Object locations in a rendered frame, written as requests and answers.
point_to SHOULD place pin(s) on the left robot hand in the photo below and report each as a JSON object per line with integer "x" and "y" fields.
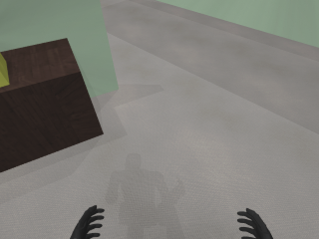
{"x": 83, "y": 226}

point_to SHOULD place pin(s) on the right robot hand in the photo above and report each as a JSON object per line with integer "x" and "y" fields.
{"x": 259, "y": 230}

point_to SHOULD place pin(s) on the pedestal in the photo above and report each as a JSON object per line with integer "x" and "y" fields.
{"x": 46, "y": 107}

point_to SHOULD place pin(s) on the carton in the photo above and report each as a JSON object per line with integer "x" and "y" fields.
{"x": 4, "y": 78}

